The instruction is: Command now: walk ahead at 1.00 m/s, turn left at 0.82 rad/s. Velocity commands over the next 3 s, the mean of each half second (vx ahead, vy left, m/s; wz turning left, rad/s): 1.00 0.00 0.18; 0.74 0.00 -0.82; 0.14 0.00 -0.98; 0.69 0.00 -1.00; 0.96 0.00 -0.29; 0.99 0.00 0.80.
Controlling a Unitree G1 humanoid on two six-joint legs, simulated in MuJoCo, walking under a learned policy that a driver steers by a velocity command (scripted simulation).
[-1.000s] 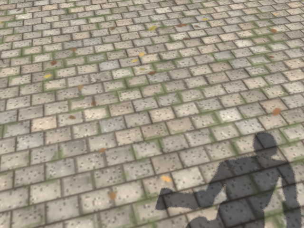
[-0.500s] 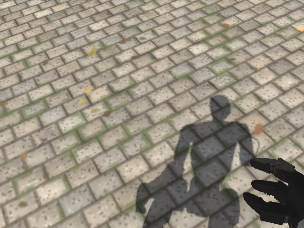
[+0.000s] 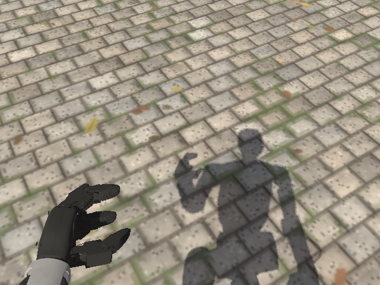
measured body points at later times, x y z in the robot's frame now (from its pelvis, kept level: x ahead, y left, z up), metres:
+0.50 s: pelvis +0.42 +0.08 -0.01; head +0.45 +0.10 +0.44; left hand +0.38 +0.35 -0.14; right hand +0.66 -0.13 -0.08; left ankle +0.50 +0.22 -0.72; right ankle +0.25 -0.11 -0.61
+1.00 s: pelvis +0.80 +0.04 -0.01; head +0.84 +0.01 +0.44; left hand +1.01 +0.27 -0.10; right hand +0.91 -0.27 -0.09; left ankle +0.79 +0.24 -0.61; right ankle +0.90 -0.02 -0.72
